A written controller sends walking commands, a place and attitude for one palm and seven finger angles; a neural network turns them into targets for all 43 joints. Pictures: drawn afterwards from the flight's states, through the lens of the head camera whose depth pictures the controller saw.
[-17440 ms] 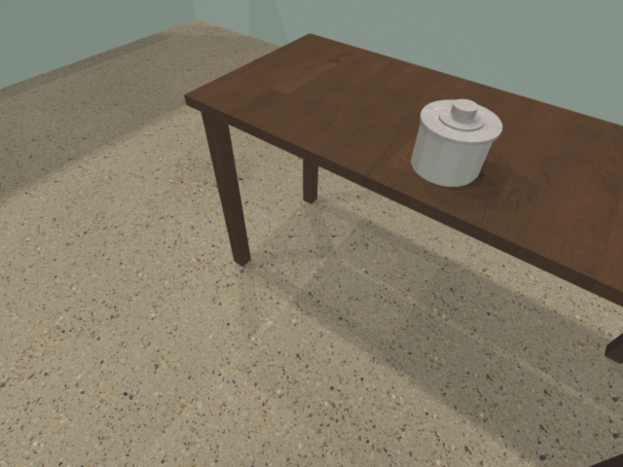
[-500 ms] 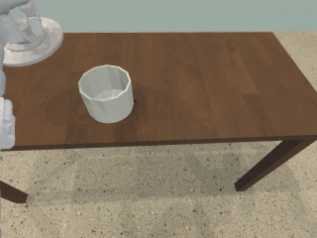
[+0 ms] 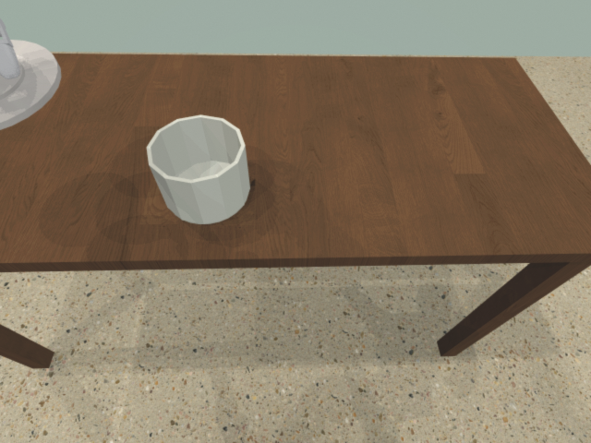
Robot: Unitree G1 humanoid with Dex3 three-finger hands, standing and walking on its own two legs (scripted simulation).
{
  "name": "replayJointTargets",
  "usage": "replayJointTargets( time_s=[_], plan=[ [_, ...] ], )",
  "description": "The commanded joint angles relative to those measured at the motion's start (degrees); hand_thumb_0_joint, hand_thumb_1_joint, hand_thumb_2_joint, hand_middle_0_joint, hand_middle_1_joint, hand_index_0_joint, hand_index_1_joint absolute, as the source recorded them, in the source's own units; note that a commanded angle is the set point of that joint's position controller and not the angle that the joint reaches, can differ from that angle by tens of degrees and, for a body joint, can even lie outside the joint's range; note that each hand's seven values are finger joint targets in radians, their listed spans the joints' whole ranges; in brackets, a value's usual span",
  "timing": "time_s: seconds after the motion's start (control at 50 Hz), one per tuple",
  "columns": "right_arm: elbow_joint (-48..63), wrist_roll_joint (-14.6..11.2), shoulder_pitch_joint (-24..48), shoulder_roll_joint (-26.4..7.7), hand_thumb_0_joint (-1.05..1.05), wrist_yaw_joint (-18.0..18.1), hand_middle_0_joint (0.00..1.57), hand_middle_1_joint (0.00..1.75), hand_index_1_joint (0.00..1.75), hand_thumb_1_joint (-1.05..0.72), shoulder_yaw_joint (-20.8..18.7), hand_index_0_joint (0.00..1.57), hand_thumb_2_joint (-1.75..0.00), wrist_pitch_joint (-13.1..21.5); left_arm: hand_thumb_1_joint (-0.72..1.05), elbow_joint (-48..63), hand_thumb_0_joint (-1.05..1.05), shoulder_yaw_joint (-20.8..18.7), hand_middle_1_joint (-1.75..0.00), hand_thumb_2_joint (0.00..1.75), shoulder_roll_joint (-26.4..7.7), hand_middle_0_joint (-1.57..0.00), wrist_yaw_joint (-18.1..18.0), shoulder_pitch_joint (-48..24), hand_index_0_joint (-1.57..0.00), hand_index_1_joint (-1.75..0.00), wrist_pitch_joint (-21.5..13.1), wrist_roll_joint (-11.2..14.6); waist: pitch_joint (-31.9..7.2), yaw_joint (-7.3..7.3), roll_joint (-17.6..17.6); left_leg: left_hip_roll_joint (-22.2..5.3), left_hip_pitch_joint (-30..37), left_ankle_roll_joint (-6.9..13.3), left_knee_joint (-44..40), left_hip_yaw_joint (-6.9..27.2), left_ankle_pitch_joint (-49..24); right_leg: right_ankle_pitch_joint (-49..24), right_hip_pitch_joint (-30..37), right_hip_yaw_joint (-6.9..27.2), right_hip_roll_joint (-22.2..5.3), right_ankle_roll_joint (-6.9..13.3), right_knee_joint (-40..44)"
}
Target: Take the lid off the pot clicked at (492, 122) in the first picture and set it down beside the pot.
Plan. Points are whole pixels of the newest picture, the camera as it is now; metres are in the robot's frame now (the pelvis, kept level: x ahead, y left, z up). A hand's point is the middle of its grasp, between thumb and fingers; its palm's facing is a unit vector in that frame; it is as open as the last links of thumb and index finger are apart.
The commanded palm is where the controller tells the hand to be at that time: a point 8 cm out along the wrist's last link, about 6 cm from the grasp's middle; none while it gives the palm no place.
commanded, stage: move the lid sideways beside the pot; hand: left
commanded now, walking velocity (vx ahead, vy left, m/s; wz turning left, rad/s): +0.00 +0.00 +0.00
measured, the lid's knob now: out of the picture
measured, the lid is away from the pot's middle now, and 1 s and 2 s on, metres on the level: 0.21 0.23 0.23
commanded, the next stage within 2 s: lower the lid onto the table in 0.48 s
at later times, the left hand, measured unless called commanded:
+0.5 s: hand out of the picture +0.48 +0.35 +0.25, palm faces -0.30 -0.14 -0.94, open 5.4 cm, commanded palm +0.52 +0.35 +0.33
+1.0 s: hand out of the picture +0.48 +0.34 +0.23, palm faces -0.34 -0.21 -0.92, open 5.4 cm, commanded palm +0.53 +0.35 +0.30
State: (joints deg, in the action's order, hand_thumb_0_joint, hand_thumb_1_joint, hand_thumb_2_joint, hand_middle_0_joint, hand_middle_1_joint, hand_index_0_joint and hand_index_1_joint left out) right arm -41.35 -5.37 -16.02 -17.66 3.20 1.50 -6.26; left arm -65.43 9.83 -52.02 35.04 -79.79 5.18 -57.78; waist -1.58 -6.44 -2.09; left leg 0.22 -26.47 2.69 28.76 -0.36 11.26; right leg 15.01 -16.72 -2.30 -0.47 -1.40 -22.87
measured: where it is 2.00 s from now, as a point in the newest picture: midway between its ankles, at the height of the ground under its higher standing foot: outside the picture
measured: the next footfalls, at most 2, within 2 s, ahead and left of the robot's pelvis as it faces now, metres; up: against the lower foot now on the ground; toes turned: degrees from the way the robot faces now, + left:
none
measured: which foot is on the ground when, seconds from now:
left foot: down 0.00-1.00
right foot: down 0.00-1.00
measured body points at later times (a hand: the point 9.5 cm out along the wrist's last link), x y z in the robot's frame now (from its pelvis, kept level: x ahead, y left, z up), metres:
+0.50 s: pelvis +0.01 +0.00 +0.00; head +0.09 +0.01 +0.44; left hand +0.49 +0.35 +0.30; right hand +0.02 -0.28 -0.13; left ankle +0.03 +0.09 -0.74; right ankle -0.05 -0.14 -0.74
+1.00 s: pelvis +0.01 +0.00 +0.00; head +0.08 +0.00 +0.44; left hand +0.49 +0.35 +0.28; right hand +0.01 -0.28 -0.13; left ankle +0.03 +0.09 -0.74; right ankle -0.05 -0.14 -0.74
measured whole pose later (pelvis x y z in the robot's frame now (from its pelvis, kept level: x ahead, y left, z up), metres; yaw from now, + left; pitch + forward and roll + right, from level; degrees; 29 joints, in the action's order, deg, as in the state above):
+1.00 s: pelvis +0.01 +0.00 +0.00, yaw -1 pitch +11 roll -2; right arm -42.5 -5.8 -18.7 -17.6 2.8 2.2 -5.4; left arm -74.4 9.5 -54.1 33.6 -83.1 7.9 -59.6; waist -2.2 -8.1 -2.1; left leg -0.3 -29.5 2.6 30.8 -0.8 12.6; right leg 15.8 -19.7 -1.7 0.0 -1.5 -24.3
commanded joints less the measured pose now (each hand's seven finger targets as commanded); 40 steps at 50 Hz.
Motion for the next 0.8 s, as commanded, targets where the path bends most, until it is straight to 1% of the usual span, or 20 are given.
replayJointTargets(
  time_s=[0.0,0.04,0.12,0.14,0.16,0.2,0.22,0.24,0.32,0.34,0.36,0.4,0.44,0.5,0.52,0.56,0.62,0.64,0.72,0.78],
  plan=[
    [3.65,-0.31,-3.61,-10.17,0.0,1.39,0.2,0.3,0.3,-0.9,-2.56,0.2,-0.9,1.14,0.7,15.22,0.0,-3.72,-1.1,0.95,-15.59,-0.69,-3.5,-34.08,-0.91,-1.16,-0.37,-0.36,-24.53,-1.11,-6.5,0.63,25.73,2.66,0.17,1.1,-17.54,-13.47,-3.54,-1.51,3.65,2.26,2.17],
    [4.14,-0.53,-3.42,-10.09,0.0,1.8,0.2,0.3,0.3,-0.9,-2.31,0.2,-0.9,1.62,0.7,16.86,0.0,-2.49,-1.1,0.95,-14.29,-0.69,-3.33,-33.82,-0.91,-1.16,-1.19,0.26,-24.98,-1.07,-8.94,0.29,27.24,2.61,0.05,1.19,-19.62,-13.69,-4.03,-1.74,3.5,2.54,2.42],
    [3.66,-0.46,-4.18,-10.45,0.0,2.28,0.2,0.3,0.3,-0.9,-2.03,0.2,-0.9,1.65,0.7,15.8,0.0,-7.2,-1.1,0.95,-21.42,-0.69,-3.83,-33.71,-0.91,-1.16,-2.04,-0.79,-26.17,-0.66,-7.21,0.63,25.58,2.67,0.21,0.94,-17.46,-13.82,-1.65,-1.34,3.73,2.12,1.75],
    [4.19,-0.54,-4.08,-10.24,0.0,2.48,0.2,0.3,0.3,-0.9,-1.85,0.2,-0.9,1.85,0.7,15.35,0.0,-5.63,-1.1,0.95,-19.47,-0.69,-3.54,-31.79,-0.91,-1.16,-2.56,-0.31,-26.22,-0.66,-7.94,0.48,25.7,2.69,0.37,0.75,-19.52,-15.05,-1.88,-1.39,3.49,2.31,1.78],
    [3.56,-0.47,-4.3,-10.49,0.0,2.39,0.2,0.3,0.3,-0.9,-1.89,0.2,-0.9,1.55,0.7,13.8,0.0,-7.65,-1.1,0.95,-21.98,-0.69,-3.79,-31.35,-0.91,-1.16,-2.45,-0.79,-25.38,-0.67,-6.61,0.46,24.67,2.62,0.61,0.57,-18.13,-14.63,-1.53,-1.09,3.7,1.92,1.58],
    [3.22,-0.77,-4.54,-10.51,0.0,2.33,0.2,0.3,0.3,-0.9,-1.64,0.2,-0.9,1.15,0.7,9.8,0.0,-6.32,-1.1,0.95,-21.24,-0.69,-3.44,-29.19,-0.91,-1.16,-2.3,-0.75,-21.88,-1.2,-4.62,0.63,21.23,2.55,0.13,-0.23,-14.44,-13.91,-1.71,-1.19,3.7,1.73,1.82],
    [3.27,-0.93,-4.52,-10.72,0.0,2.23,0.2,0.3,0.3,-0.9,-1.58,0.2,-0.9,0.98,0.7,10.04,0.0,-5.91,-1.1,0.95,-21.5,-0.69,-3.34,-29.88,-0.91,-1.16,-2.28,-0.76,-21.43,-1.2,-5.87,0.64,20.74,2.44,-0.02,-0.34,-14.38,-14.14,-1.71,-1.08,3.68,1.8,1.71],
    [3.63,-1.0,-4.24,-10.63,0.0,2.19,0.2,0.3,0.3,-0.9,-1.41,0.2,-0.9,1.0,0.7,10.27,0.0,-4.6,-1.1,0.95,-19.93,-0.69,-3.1,-29.15,-0.91,-1.16,-2.58,-0.48,-22.04,-1.06,-7.05,0.45,21.58,2.26,0.19,-0.29,-17.19,-15.46,-1.78,-1.18,3.5,2.09,1.65],
    [3.29,-0.67,-5.2,-10.66,0.0,2.01,0.2,0.3,0.3,-0.9,-2.14,0.2,-0.9,1.23,0.7,16.84,0.0,-5.13,-1.1,0.95,-20.11,-0.69,-3.59,-35.65,-0.91,-1.16,-2.02,-1.19,-27.21,-0.92,-12.62,-0.33,28.97,2.29,1.68,1.27,-24.91,-15.25,-4.4,-1.46,4.07,2.0,1.32],
    [3.72,-0.7,-5.42,-10.31,0.0,2.16,0.2,0.3,0.3,-0.9,-2.11,0.2,-0.9,1.62,0.7,16.83,0.0,-4.1,-1.1,0.95,-18.27,-0.69,-3.28,-33.43,-0.91,-1.16,-2.33,-0.74,-28.07,-0.82,-12.12,-0.59,30.35,2.3,2.27,1.44,-29.08,-16.89,-4.78,-1.6,4.08,2.07,1.37],
    [2.97,-0.48,-6.19,-10.64,0.0,1.96,0.2,0.3,0.3,-0.9,-2.27,0.2,-0.9,1.36,0.7,15.54,0.0,-6.21,-1.1,0.95,-20.53,-0.69,-3.58,-33.1,-0.91,-1.16,-2.01,-1.25,-28.23,-0.82,-10.67,-0.56,29.96,2.34,2.73,1.59,-28.55,-16.54,-4.59,-1.43,4.39,1.65,1.12],
    [2.74,-0.74,-6.65,-10.65,0.0,1.78,0.2,0.3,0.3,-0.9,-2.34,0.2,-0.9,1.1,0.7,12.64,0.0,-5.33,-1.1,0.95,-19.45,-0.69,-3.37,-31.51,-0.91,-1.16,-1.54,-1.27,-26.21,-1.38,-8.75,-0.26,27.94,2.31,2.45,1.3,-26.33,-15.94,-5.29,-1.53,4.34,1.52,1.21],
    [2.86,-0.73,-6.59,-10.72,0.0,1.67,0.2,0.3,0.3,-0.9,-2.4,0.2,-0.9,1.15,0.7,13.24,0.0,-4.27,-1.1,0.95,-17.75,-0.69,-3.1,-31.36,-0.91,-1.16,-1.74,-0.71,-26.87,-1.09,-10.63,-0.46,29.24,2.11,2.59,1.43,-29.62,-16.8,-5.91,-1.74,3.98,1.88,1.14],
    [2.36,-0.27,-7.18,-10.89,0.0,1.13,0.2,0.3,0.3,-0.9,-2.57,0.2,-0.9,0.71,0.7,13.66,0.0,-6.46,-1.1,0.95,-20.67,-0.69,-3.62,-33.4,-0.91,-1.16,-1.14,-1.71,-27.9,-0.95,-10.26,-0.31,29.6,2.09,3.33,1.85,-30.01,-16.55,-6.08,-1.58,4.33,1.67,0.8],
    [2.53,-0.33,-7.2,-10.77,0.0,1.14,0.2,0.3,0.3,-0.9,-2.54,0.2,-0.9,0.56,0.7,11.82,0.0,-5.93,-1.1,0.95,-19.92,-0.69,-3.61,-32.45,-0.91,-1.16,-0.92,-1.87,-26.91,-1.22,-9.08,-0.11,28.31,2.05,3.24,1.77,-29.07,-16.23,-6.17,-1.62,4.35,1.65,0.83],
    [2.57,-0.21,-6.82,-10.95,0.0,0.82,0.2,0.3,0.3,-0.9,-2.65,0.2,-0.9,0.25,0.7,14.84,0.0,-6.68,-1.1,0.95,-20.67,-0.69,-3.63,-34.82,-0.91,-1.16,-0.95,-1.84,-29.25,-0.74,-10.12,-0.6,30.39,1.77,3.61,2.13,-33.38,-17.84,-5.8,-1.4,4.27,1.52,0.43],
    [2.18,-0.52,-7.43,-10.97,0.0,0.06,0.2,0.3,0.3,-0.9,-2.84,0.2,-0.9,0.49,0.7,6.78,0.0,-4.16,-1.1,0.95,-17.38,-0.69,-3.16,-34.11,-0.91,-1.16,1.96,-2.07,-25.02,-1.69,-8.38,0.08,27.32,1.77,3.27,2.1,-28.85,-16.22,-7.15,-1.75,4.36,1.6,0.72],
    [2.53,-0.64,-7.24,-11.01,0.0,0.01,0.2,0.3,0.3,-0.9,-2.69,0.2,-0.9,0.64,0.7,7.24,0.0,-4.16,-1.1,0.95,-17.02,-0.69,-2.9,-32.4,-0.91,-1.16,1.78,-1.51,-25.72,-1.23,-8.34,-0.12,27.91,1.65,3.4,1.89,-32.11,-18.27,-6.44,-1.8,4.13,1.78,0.67],
    [2.51,-0.34,-7.38,-11.12,0.0,-0.04,0.2,0.3,0.3,-0.9,-2.46,0.2,-0.9,0.48,0.7,4.97,0.0,-4.51,-1.1,0.95,-18.72,-0.69,-3.95,-33.57,-0.91,-1.16,2.79,-3.14,-25.12,-1.67,-5.8,0.19,24.23,1.71,2.71,1.42,-23.89,-15.13,-5.67,-1.4,4.27,1.48,0.5],
    [2.7,-0.26,-7.35,-11.07,0.0,0.06,0.2,0.3,0.3,-0.9,-2.69,0.2,-0.9,0.79,0.7,8.88,0.0,-3.72,-1.1,0.95,-17.74,-0.69,-4.46,-37.75,-0.91,-1.16,2.73,-3.05,-28.36,-1.63,-10.52,-0.41,28.4,1.56,3.39,2.26,-28.74,-15.5,-7.33,-1.3,4.22,1.67,0.25]
  ],
)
